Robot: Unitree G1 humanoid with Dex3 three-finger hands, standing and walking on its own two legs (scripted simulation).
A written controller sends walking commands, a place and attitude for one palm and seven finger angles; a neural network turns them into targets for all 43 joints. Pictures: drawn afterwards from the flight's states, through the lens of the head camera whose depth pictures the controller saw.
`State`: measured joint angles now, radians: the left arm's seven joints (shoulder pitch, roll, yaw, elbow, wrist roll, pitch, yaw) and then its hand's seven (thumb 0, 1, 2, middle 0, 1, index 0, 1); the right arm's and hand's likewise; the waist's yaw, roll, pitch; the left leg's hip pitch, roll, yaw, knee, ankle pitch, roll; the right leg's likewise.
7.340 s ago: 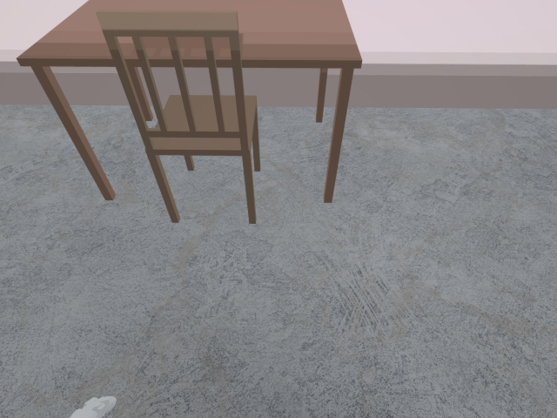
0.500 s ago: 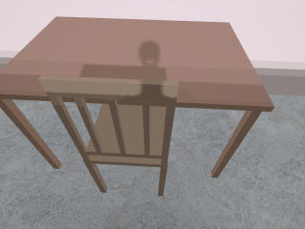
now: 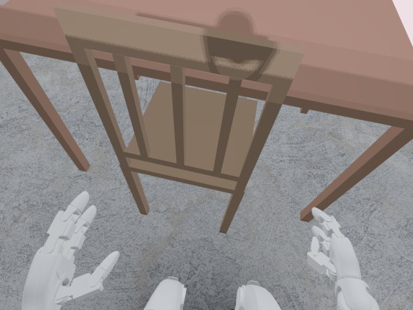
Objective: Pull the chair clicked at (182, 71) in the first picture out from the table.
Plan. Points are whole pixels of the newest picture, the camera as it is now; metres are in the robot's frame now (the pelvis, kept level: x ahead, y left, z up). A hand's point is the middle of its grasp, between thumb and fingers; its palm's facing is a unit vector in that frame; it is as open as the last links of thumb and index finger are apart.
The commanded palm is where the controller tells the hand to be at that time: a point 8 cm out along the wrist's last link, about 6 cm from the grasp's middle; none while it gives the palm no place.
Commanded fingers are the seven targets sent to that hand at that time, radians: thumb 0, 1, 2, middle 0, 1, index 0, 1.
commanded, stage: raise the hand toward the chair's back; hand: left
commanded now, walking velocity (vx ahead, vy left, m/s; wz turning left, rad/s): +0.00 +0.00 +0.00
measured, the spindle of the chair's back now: (179, 123) +0.49 +0.13 +0.02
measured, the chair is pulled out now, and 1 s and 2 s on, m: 0.00 0.00 0.00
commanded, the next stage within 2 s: aim the fingers beside a spindle in 1.52 s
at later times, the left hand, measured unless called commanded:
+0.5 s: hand (113, 237) +0.22 +0.19 +0.03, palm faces -0.12 -0.99 -0.05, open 14.9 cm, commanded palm +0.20 +0.26 +0.05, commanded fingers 0.00 -0.38 0.35 -0.07 -0.10 -0.07 -0.10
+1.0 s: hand (91, 204) +0.26 +0.23 +0.08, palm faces -0.03 -1.00 -0.09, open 16.9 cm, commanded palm +0.24 +0.28 +0.07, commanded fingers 0.00 -0.50 0.30 -0.06 -0.08 -0.06 -0.08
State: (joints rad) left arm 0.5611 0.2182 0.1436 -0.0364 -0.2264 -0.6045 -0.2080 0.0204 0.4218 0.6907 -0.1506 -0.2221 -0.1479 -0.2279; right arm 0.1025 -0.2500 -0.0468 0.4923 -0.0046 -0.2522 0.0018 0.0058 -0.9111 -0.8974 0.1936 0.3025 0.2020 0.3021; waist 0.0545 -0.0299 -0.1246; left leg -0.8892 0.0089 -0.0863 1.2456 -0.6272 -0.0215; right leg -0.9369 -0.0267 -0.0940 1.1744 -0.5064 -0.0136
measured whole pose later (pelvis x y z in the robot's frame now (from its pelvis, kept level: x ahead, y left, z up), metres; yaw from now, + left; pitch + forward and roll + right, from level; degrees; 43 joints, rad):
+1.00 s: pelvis +0.01 +0.02 +0.02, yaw -1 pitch +16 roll -3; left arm 0.32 0.28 0.24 -0.01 -0.28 -0.39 -0.30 -0.01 -0.49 0.30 -0.06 -0.08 -0.06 -0.08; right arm 0.25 -0.23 0.01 0.52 0.03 -0.21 -0.04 0.01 -0.91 -0.90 0.20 0.30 0.21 0.30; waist -0.01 0.02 -0.15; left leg -0.83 0.00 -0.05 1.14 -0.59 0.01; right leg -0.87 -0.03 -0.06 1.05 -0.46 0.02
